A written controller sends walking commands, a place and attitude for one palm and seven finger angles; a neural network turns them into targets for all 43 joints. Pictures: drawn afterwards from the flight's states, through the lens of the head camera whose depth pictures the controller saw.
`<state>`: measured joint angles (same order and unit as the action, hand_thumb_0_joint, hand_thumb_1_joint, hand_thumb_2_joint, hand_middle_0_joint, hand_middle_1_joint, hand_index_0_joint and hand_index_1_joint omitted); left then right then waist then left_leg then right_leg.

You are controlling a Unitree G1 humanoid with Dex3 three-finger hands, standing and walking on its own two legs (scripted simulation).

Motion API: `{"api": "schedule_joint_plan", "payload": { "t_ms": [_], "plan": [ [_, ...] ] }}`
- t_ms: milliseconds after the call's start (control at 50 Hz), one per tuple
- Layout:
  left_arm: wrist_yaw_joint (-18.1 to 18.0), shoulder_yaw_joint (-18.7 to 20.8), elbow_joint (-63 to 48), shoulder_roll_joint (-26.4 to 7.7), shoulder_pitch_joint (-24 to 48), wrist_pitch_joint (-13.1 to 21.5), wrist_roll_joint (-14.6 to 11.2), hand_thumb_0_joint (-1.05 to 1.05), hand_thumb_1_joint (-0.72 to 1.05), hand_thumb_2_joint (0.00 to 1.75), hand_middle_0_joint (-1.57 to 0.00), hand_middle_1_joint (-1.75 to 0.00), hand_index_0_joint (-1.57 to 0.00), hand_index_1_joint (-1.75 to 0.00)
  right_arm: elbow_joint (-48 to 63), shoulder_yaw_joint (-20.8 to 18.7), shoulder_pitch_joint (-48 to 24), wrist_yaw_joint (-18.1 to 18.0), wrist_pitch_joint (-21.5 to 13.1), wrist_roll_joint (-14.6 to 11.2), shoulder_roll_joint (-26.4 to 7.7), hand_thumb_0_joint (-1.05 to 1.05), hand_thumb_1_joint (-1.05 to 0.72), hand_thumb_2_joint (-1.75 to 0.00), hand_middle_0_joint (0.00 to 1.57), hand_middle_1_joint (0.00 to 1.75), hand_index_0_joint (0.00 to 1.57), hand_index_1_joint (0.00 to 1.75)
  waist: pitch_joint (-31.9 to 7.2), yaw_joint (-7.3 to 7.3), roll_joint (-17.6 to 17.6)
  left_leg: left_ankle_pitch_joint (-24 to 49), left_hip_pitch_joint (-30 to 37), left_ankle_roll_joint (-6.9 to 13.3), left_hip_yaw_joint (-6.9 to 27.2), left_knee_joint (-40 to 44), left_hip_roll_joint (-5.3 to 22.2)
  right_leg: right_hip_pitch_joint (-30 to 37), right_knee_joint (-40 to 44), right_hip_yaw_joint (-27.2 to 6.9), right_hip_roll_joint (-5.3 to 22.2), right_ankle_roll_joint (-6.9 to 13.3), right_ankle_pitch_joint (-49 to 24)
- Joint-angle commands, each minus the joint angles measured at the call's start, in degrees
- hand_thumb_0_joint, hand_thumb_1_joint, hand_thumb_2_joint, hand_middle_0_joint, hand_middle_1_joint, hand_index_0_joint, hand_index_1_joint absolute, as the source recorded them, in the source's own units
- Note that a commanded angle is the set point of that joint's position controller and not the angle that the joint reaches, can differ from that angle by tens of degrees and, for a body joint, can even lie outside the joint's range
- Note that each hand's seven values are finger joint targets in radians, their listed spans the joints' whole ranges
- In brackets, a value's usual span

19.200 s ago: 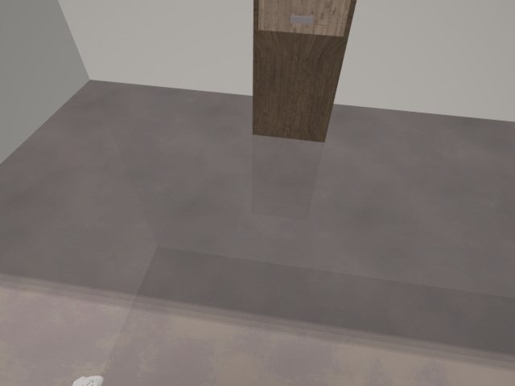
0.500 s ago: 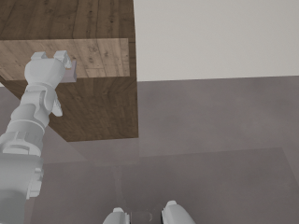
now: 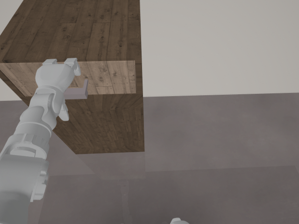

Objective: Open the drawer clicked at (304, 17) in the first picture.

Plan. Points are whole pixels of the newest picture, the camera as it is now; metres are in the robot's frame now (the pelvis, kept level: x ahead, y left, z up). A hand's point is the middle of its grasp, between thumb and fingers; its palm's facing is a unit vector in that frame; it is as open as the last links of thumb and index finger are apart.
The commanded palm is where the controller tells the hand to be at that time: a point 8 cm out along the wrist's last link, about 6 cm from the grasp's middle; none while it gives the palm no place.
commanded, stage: lift the fingers back up to retry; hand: left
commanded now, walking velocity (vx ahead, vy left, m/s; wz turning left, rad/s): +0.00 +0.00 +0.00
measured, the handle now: (72, 88) +0.54 +0.24 -0.01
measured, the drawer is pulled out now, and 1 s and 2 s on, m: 0.00 0.00 0.00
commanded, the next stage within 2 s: re-aim the fingers above the handle in 0.02 s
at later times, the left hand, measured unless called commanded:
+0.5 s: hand (64, 89) +0.49 +0.23 +0.05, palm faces -0.06 +0.00 -1.00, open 13.8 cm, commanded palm +0.46 +0.23 +0.11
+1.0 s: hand (58, 93) +0.47 +0.24 +0.05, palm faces -0.05 -0.01 -1.00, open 13.8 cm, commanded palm +0.46 +0.24 +0.11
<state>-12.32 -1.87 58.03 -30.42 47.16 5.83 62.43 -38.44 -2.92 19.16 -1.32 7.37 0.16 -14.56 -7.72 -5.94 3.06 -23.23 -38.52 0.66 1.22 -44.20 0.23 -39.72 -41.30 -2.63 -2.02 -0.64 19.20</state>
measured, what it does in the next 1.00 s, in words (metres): stands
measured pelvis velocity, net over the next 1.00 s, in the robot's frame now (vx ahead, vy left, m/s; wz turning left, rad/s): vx -0.01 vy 0.01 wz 0.01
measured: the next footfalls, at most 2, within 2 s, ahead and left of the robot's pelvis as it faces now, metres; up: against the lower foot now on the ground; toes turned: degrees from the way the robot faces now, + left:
none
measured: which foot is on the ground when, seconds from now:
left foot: down 0.00-1.00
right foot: down 0.00-1.00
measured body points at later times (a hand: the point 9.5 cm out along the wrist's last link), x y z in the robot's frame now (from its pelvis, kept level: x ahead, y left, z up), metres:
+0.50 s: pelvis +0.00 +0.00 +0.00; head +0.09 +0.00 +0.44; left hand +0.48 +0.23 +0.11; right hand +0.01 -0.28 -0.13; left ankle -0.03 +0.11 -0.71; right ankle +0.00 -0.13 -0.71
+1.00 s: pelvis -0.01 +0.01 +0.00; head +0.08 +0.01 +0.44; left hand +0.47 +0.24 +0.10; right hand +0.02 -0.27 -0.13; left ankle -0.03 +0.11 -0.71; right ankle +0.00 -0.13 -0.71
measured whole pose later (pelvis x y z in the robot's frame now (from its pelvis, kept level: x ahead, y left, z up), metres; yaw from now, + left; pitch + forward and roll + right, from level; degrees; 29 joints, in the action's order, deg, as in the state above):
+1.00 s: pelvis -0.01 +0.01 +0.00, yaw +0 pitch +18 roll -2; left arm -13.2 -1.8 58.5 -31.8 48.0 7.9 63.0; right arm -39.9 -3.7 19.7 -1.4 5.9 0.6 -14.6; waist -7.6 -6.2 2.1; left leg -23.1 -40.8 1.0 1.6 -46.0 -0.1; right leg -41.3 -42.0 -2.2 -1.7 -1.1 18.8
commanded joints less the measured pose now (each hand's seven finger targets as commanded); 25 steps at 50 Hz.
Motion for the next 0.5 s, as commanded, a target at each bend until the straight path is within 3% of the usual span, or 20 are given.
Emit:
{"api": "schedule_joint_plan", "payload": {
  "t_ms": [0, 120, 140, 160, 200, 220, 260, 280, 380, 400, 420, 440, 480],
  "plan": [
    [-2.4, 5.3, -12.3, -16.1, 23.4, 1.4, -0.5, 0.0, -0.5, 0.3, -0.3, -1.2, -0.3, -1.2, 3.5, -3.4, 7.2, -1.3, -1.1, 0.3, -9.1, 0.0, -0.9, -0.9, 0.2, 0.3, 0.2, 0.3, -22.9, 0.05, -0.1, 26.9, 12.1, 1.7, -2.5, 2.7, -1.5, 13.7, 2.6, 2.9, -1.1, 2.3, -22.1],
    [-3.9, 5.6, -13.9, -15.5, 24.2, 2.9, -0.3, 0.0, -0.5, 0.3, -0.3, -1.2, -0.3, -1.2, 2.5, -4.1, 7.5, -1.1, -1.7, 0.6, -9.0, 0.0, -0.9, -0.9, 0.2, 0.3, 0.2, 0.3, -24.3, -0.39, 1.5, 28.5, 13.7, 1.5, -2.1, 1.4, -1.5, 11.3, 1.9, 3.1, -1.4, 2.3, -21.8],
    [-4.2, 3.6, -14.2, -13.3, 25.9, 2.6, -0.5, 0.0, -0.5, 0.3, -0.3, -1.2, -0.3, -1.2, 2.4, -4.0, 7.4, -0.9, -1.9, 0.7, -8.9, 0.0, -0.9, -0.9, 0.2, 0.3, 0.2, 0.3, -23.4, -1.1, 2.3, 28.1, 14.0, 1.5, -2.2, 1.4, -1.5, 10.2, 2.1, 3.2, -1.4, 2.3, -21.3],
    [-4.6, 5.1, -14.0, -15.2, 26.5, 2.3, -0.1, 0.0, -0.5, 0.3, -0.3, -1.2, -0.3, -1.2, 1.9, -4.2, 7.7, -0.9, -1.9, 0.6, -9.1, 0.0, -0.9, -0.9, 0.2, 0.3, 0.2, 0.3, -23.7, -0.81, 2.1, 27.9, 13.9, 1.4, -1.9, 1.4, -1.3, 10.0, 1.9, 3.3, -1.4, 2.4, -20.6],
    [-4.8, 3.9, -12.8, -13.9, 27.2, 1.5, -0.3, 0.0, -0.5, 0.3, -0.3, -1.2, -0.3, -1.2, 1.7, -4.1, 7.9, -0.8, -2.0, 0.7, -9.1, 0.0, -0.9, -0.9, 0.2, 0.3, 0.2, 0.3, -24.0, -1.36, 1.7, 27.1, 13.6, 1.6, -2.1, 1.3, -1.6, 10.3, 2.2, 3.2, -1.4, 2.2, -20.6],
    [-4.9, 5.2, -11.2, -15.9, 27.3, 0.8, 0.1, 0.0, -0.5, 0.3, -0.3, -1.2, -0.3, -1.2, 1.4, -4.0, 7.9, -0.8, -1.9, 0.5, -9.4, 0.0, -0.9, -0.9, 0.2, 0.3, 0.2, 0.3, -22.8, -1.36, 0.8, 26.0, 12.5, 1.6, -2.0, 1.5, -1.5, 9.9, 2.2, 3.3, -1.4, 2.3, -19.9],
    [-4.7, 4.1, -11.2, -14.9, 28.3, 0.0, 0.1, 0.0, -0.5, 0.3, -0.3, -1.2, -0.3, -1.2, 1.8, -3.8, 7.9, -0.8, -2.0, 0.5, -9.2, 0.0, -0.9, -0.9, 0.2, 0.3, 0.2, 0.3, -23.5, -1.27, 1.3, 24.9, 11.9, 1.6, -2.3, 1.9, -1.8, 11.2, 2.4, 3.1, -1.3, 2.3, -20.0],
    [-4.6, 5.5, -11.8, -16.5, 28.9, 0.2, 0.1, 0.0, -0.5, 0.3, -0.3, -1.2, -0.3, -1.2, 1.7, -3.8, 7.9, -0.9, -2.1, 0.7, -9.4, 0.0, -0.9, -0.9, 0.2, 0.3, 0.2, 0.3, -24.9, -0.91, 2.1, 26.2, 12.5, 1.6, -2.2, 1.7, -1.7, 11.5, 2.0, 3.0, -1.3, 2.4, -20.6],
    [-3.1, 5.6, -11.3, -16.1, 26.0, 0.1, -0.1, 0.0, -0.5, 0.3, -0.3, -1.2, -0.3, -1.2, 2.2, -3.8, 8.0, -1.0, -2.0, 0.7, -9.2, 0.0, -0.9, -0.9, 0.2, 0.3, 0.2, 0.3, -26.1, -0.19, 2.4, 29.4, 13.6, 1.6, -2.3, 1.4, -1.4, 12.2, 1.8, 3.1, -1.5, 2.4, -22.4],
    [-2.9, 4.9, -9.4, -15.7, 25.1, -0.1, -0.1, 0.0, -0.5, 0.3, -0.3, -1.2, -0.3, -1.2, 2.2, -3.6, 8.2, -0.9, -1.9, 0.6, -9.3, 0.0, -0.9, -0.9, 0.2, 0.3, 0.2, 0.3, -24.0, -0.61, 1.6, 27.7, 12.5, 1.6, -2.3, 1.7, -1.4, 11.4, 2.0, 3.3, -1.5, 2.3, -21.3],
    [-2.7, 5.4, -8.8, -16.4, 24.9, -0.2, -0.2, 0.0, -0.5, 0.3, -0.3, -1.2, -0.3, -1.2, 2.1, -3.5, 8.2, -1.0, -1.9, 0.5, -9.5, 0.0, -0.9, -0.9, 0.2, 0.3, 0.2, 0.3, -22.5, -0.72, 0.1, 26.3, 11.2, 1.7, -2.5, 1.8, -1.4, 11.6, 2.2, 3.2, -1.4, 2.2, -21.1],
    [-2.6, 6.9, -9.5, -18.6, 24.7, 0.1, 0.0, 0.0, -0.5, 0.3, -0.3, -1.2, -0.3, -1.2, 2.2, -3.4, 8.2, -1.1, -1.8, 0.5, -9.7, 0.0, -0.9, -0.9, 0.2, 0.3, 0.2, 0.3, -23.2, 0.05, 0.4, 26.1, 10.7, 1.7, -2.4, 2.1, -1.3, 12.3, 2.0, 3.1, -1.4, 2.2, -21.1],
    [-2.5, 7.3, -11.6, -18.7, 24.6, 1.0, 0.0, 0.0, -0.5, 0.3, -0.3, -1.2, -0.3, -1.2, 2.6, -3.5, 8.0, -1.2, -1.8, 0.6, -9.6, 0.0, -0.9, -0.9, 0.2, 0.3, 0.2, 0.3, -25.4, 0.47, 1.4, 27.7, 11.6, 1.6, -2.4, 2.1, -1.4, 13.4, 1.7, 3.1, -1.3, 2.4, -22.0]
  ]
}}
